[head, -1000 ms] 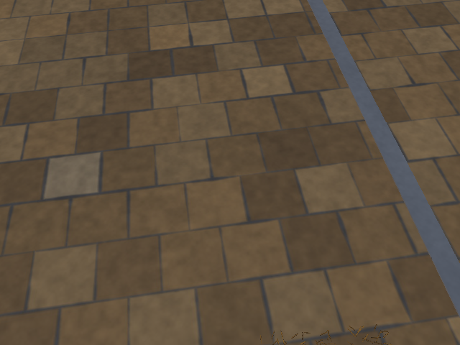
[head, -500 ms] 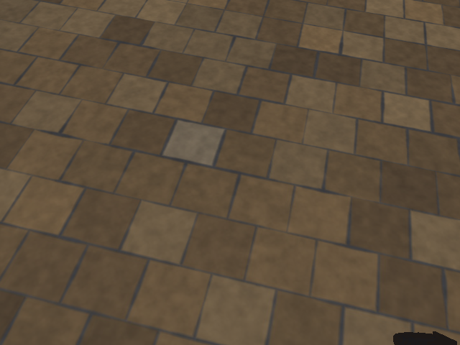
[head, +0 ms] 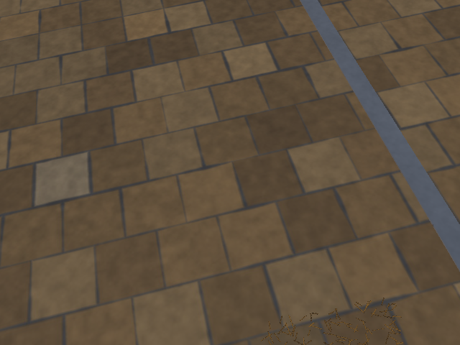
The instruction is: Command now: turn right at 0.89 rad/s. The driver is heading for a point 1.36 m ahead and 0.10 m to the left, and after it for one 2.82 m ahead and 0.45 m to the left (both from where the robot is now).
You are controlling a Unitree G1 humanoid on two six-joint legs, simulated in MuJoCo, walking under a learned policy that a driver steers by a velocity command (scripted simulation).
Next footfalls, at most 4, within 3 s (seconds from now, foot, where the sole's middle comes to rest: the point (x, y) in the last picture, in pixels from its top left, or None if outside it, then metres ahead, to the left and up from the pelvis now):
0.42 left None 0.15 0.12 -0.77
0.78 right None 0.09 -0.11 -0.76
1.40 left None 0.36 0.33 -0.77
1.90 right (169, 222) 0.80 0.29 -0.76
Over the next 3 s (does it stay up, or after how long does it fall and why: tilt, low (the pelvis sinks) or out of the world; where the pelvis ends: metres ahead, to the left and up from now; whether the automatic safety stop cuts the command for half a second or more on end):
stays up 1.32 0.15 0.01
